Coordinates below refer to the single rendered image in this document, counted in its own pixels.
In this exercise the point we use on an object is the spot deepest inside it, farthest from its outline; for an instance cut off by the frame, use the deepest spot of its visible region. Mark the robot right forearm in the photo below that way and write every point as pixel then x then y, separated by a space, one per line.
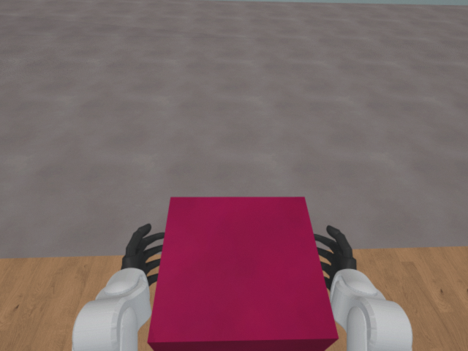
pixel 371 322

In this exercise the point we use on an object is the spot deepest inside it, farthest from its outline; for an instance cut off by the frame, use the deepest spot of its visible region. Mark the carton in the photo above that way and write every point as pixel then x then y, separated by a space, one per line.
pixel 240 274

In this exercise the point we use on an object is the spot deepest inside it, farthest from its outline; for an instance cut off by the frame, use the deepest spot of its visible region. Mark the robot left forearm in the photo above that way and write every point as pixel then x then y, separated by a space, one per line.
pixel 111 322

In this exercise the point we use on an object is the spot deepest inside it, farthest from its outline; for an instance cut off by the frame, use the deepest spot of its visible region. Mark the left robot hand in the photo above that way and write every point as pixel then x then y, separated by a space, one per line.
pixel 136 257

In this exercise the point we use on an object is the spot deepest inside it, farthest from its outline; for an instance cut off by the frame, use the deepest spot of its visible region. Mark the right robot hand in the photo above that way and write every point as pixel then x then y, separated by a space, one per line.
pixel 342 257

